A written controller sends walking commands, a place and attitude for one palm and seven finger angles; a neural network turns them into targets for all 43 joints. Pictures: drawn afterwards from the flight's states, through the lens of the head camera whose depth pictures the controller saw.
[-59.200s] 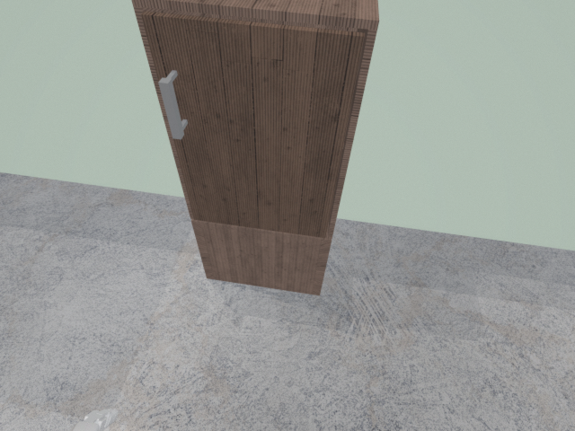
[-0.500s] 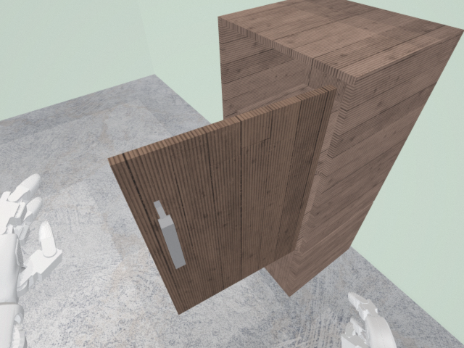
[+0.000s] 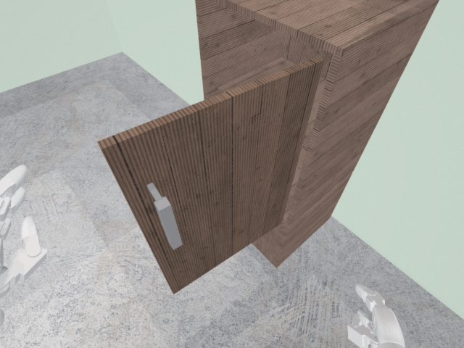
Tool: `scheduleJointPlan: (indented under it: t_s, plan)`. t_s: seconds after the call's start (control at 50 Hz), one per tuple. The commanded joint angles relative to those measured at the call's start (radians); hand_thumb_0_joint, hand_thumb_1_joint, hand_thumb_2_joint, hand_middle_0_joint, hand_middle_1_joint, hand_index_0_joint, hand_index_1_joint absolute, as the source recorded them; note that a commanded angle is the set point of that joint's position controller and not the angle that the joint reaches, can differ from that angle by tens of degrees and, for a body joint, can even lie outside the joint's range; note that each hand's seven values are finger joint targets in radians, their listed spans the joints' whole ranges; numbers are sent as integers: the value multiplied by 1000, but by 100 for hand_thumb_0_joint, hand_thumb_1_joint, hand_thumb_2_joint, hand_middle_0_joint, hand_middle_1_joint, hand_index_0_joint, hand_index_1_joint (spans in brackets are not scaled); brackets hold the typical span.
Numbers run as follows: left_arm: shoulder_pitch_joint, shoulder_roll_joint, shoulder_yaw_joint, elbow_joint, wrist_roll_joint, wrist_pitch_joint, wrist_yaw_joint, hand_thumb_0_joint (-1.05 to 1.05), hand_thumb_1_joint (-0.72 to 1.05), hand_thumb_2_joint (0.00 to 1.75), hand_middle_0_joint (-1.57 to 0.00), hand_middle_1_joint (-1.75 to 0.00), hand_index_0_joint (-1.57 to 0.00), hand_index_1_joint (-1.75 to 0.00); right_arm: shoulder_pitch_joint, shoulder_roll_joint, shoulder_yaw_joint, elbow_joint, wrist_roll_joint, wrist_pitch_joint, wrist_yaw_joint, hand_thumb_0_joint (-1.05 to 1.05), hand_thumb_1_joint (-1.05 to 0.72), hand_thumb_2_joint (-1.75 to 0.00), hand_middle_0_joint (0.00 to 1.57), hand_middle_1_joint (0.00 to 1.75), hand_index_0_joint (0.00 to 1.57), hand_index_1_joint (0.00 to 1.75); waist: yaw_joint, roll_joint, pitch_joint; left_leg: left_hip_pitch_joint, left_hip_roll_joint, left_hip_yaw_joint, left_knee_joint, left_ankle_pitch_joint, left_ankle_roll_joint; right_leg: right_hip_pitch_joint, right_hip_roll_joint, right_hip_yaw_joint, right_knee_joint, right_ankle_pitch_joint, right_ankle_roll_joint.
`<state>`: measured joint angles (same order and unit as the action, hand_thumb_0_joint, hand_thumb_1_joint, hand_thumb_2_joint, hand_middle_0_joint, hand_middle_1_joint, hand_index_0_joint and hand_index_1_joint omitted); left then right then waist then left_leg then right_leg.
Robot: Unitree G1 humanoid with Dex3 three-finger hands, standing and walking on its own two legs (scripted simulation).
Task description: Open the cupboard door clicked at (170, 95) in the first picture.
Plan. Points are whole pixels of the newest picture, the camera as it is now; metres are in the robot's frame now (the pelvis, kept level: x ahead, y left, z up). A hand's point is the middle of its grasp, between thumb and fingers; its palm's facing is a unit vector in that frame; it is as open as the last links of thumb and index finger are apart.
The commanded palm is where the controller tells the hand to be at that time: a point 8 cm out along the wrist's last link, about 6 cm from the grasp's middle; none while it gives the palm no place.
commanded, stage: step back with the hand held close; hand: left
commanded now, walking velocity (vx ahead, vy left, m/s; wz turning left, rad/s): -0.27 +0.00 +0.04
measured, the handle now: (164, 217) +0.32 +0.14 +0.05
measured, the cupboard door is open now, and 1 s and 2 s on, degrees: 84 84 84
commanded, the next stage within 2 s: stop stepping back and stand still in 0.78 s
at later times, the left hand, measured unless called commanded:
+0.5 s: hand out of the picture +0.10 +0.28 +0.15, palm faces +0.50 -0.76 -0.41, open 7.4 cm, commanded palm +0.03 +0.32 +0.17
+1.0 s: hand out of the picture +0.00 +0.24 +0.16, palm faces +0.34 -0.81 -0.47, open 7.4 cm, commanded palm -0.06 +0.29 +0.17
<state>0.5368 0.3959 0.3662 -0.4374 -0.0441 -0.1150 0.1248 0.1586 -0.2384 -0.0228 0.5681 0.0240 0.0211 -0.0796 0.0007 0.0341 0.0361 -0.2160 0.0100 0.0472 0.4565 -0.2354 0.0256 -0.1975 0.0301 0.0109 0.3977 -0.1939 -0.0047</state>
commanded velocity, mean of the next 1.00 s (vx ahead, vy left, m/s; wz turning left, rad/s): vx -0.24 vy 0.02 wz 0.01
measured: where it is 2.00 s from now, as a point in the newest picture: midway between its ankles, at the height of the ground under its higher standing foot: outside the picture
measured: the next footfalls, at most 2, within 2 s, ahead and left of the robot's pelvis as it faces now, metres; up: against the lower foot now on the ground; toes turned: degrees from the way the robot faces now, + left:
right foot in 0.90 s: -0.31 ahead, -0.11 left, +0.00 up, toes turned -2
left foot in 1.08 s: -0.08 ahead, +0.08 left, +0.00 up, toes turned -2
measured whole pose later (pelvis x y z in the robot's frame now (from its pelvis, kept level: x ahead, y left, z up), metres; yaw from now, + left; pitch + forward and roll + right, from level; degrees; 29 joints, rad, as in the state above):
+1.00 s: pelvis -0.21 -0.01 -0.02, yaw -3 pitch +2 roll -1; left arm 0.54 0.47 0.43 -0.59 -0.05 -0.23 0.13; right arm 0.15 -0.15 0.03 0.66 0.00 -0.10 -0.05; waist 0.03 -0.05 0.01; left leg -0.61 0.01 0.03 0.73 -0.27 -0.01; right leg -0.02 0.04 0.00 0.44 -0.44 -0.03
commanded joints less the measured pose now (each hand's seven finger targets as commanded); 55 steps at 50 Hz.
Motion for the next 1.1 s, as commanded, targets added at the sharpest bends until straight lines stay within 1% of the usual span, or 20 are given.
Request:
scheduleJointPlan:
  t_s: [0.0, 0.12, 0.28, 0.4, 0.46, 0.5, 0.54, 0.56, 0.62, 0.8, 0.84, 0.88, 0.9, 0.92, 0.94, 0.98, 1.02, 1.04, 1.06, 1.08]
  plan:
    - [11, 225, 188, -254, -8, -76, 37, 0, 90, 90, -20, -30, -20, -30, -90, -107, -35, -181, -4, -40, -10, 0, -90, -90, 20, 30, 20, 30, 12, 7, -219, 6, 85, -82, -38, 369, 8, 108, -78, 49, 50, 394, 7]
    - [39, 205, 193, -279, 6, -98, 44, 0, 90, 90, -20, -30, -20, -30, -73, -123, -36, -190, -9, -62, -8, 0, -90, -90, 20, 30, 20, 30, 13, 126, -168, -235, 129, -132, -122, 95, 43, 169, -38, 38, 153, 199, 15]
    - [-68, 180, 190, -248, 45, -133, 45, 0, 90, 90, -20, -30, -20, -30, -47, -140, -39, -173, -16, -113, -12, 0, -90, -90, 20, 30, 20, 30, -1, 92, -52, -578, 173, -197, -185, -461, 93, 235, -20, 49, 267, 3, 21]
    - [-151, 185, 152, -270, 40, -146, 58, 0, 90, 90, -20, -30, -20, -30, -15, -109, -35, -139, -27, -131, -5, 0, -90, -90, 20, 30, 20, 30, -21, -151, -28, -212, 12, -104, 226, -315, 8, -291, -212, 290, -126, -442, -87]
    - [-135, 206, 163, -279, 31, -153, 72, 0, 90, 90, -20, -30, -20, -30, -4, -95, -25, -110, -27, -127, 4, 0, -90, -90, 20, 30, 20, 30, -31, -205, -103, -5, -9, -64, 360, -186, -7, -410, -276, 228, -146, -379, -102]
    - [-93, 219, 185, -304, 22, -154, 75, 0, 90, 90, -20, -30, -20, -30, -15, -106, -23, -118, -23, -120, -2, 0, -90, -90, 20, 30, 20, 30, -32, -62, -104, -35, 32, -127, 141, -218, 8, -375, -187, 119, -12, -327, -54]
    - [-83, 227, 227, -371, 26, -171, 75, 0, 90, 90, -20, -30, -20, -30, -57, -141, -26, -153, -28, -136, -11, 0, -90, -90, 20, 30, 20, 30, -14, 357, -90, -448, 294, -491, -320, -590, 118, -76, 38, -17, 541, -255, 31]
    - [-114, 256, 259, -378, 42, -171, 81, 0, 90, 90, -20, -30, -20, -30, -50, -100, -26, -147, -41, -155, -9, 0, -90, -90, 20, 30, 20, 30, -17, 375, -101, -561, 372, -561, -415, -593, 166, 0, 66, 33, 861, -267, 27]
    - [-63, 237, 252, -343, 17, -179, 74, 0, 90, 90, -20, -30, -20, -30, -56, -101, -57, -103, -28, -184, 11, 0, -90, -90, 20, 30, 20, 30, 3, 122, -150, -325, 302, -360, -262, -335, 120, -136, 61, 57, 899, -288, 24]
    - [-53, 177, 144, -348, -31, -164, 48, 0, 90, 90, -20, -30, -20, -30, -12, -81, -30, -23, -43, -214, 35, 0, -90, -90, 20, 30, 20, 30, -6, 263, -247, 53, 187, -185, -328, -88, -25, 2, 73, -97, 68, -374, -24]
    - [-75, 237, 181, -354, -32, -184, 37, 0, 90, 90, -20, -30, -20, -30, -6, -68, -28, -17, -42, -194, 37, 0, -90, -90, 20, 30, 20, 30, -3, 118, -232, 122, 140, -89, -130, 76, -62, -39, -32, 0, -197, -208, -58]
    - [-94, 341, 259, -389, -32, -197, 43, 0, 90, 90, -20, -30, -20, -30, -39, -51, -19, -18, -32, -170, 24, 0, -90, -90, 20, 30, 20, 30, 13, -139, -193, 51, 13, -39, 304, -69, -66, -195, -304, 205, -232, 107, -115]
    - [-84, 350, 273, -390, -35, -201, 47, 0, 90, 90, -20, -30, -20, -30, -86, -49, -5, -55, -32, -179, 15, 0, -90, -90, 20, 30, 20, 30, 30, -149, -157, -79, -22, -20, 443, -165, -61, -145, -349, 171, -179, 311, -126]
    - [-68, 387, 318, -358, -19, -202, 47, 0, 90, 90, -20, -30, -20, -30, -82, -49, 7, -77, -41, -193, 23, 0, -90, -90, 20, 30, 20, 30, 36, -140, -186, -171, 8, -21, 478, -166, -52, -43, -369, 179, -115, 465, -151]
    - [-26, 271, 240, -299, -18, -172, 32, 0, 90, 90, -20, -30, -20, -30, -51, -56, -6, -71, -6, -175, 17, 0, -90, -90, 20, 30, 20, 30, 8, -251, -188, -294, -28, -31, 453, -124, -37, 125, -277, 72, 4, 724, -72]
    - [40, 271, 271, -291, -21, -129, 31, 0, 90, 90, -20, -30, -20, -30, -97, -70, 4, -111, 0, -157, 8, 0, -90, -90, 20, 30, 20, 30, 2, -156, -186, -203, -30, 24, 260, 3, -8, 149, -242, 30, 110, 788, -60]
    - [-1, 249, 245, -297, -31, -129, 36, 0, 90, 90, -20, -30, -20, -30, -60, -84, 9, -82, -1, -165, -6, 0, -90, -90, 20, 30, 20, 30, -40, 30, -185, 96, -47, 18, 78, 350, 27, -16, -165, -37, 233, 674, -1]
    - [-10, 245, 237, -288, -32, -131, 38, 0, 90, 90, -20, -30, -20, -30, -39, -102, 3, -77, -6, -177, -7, 0, -90, -90, 20, 30, 20, 30, -32, 133, -221, 203, 55, -102, 42, 575, 72, -85, -77, -73, 363, 442, 48]
    - [-48, 230, 211, -284, -34, -133, 39, 0, 90, 90, -20, -30, -20, -30, -11, -111, -5, -76, -9, -186, 4, 0, -90, -90, 20, 30, 20, 30, -24, 202, -239, 235, 180, -272, -15, 718, 144, -155, -6, -38, 530, -104, 62]
    - [-109, 217, 170, -233, -33, -135, 29, 0, 90, 90, -20, -30, -20, -30, -7, -111, -11, -63, -1, -205, 15, 0, -90, -90, 20, 30, 20, 30, -24, 142, -153, 130, 243, -396, -125, 449, 169, -184, 10, 27, 609, -430, 53]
